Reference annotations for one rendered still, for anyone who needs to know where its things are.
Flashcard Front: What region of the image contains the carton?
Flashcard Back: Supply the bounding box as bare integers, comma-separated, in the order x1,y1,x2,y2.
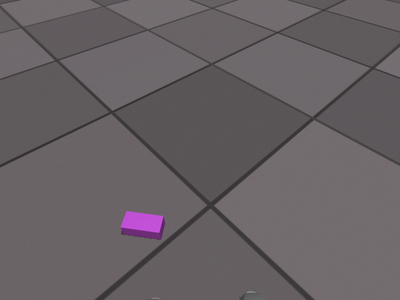
121,211,165,239

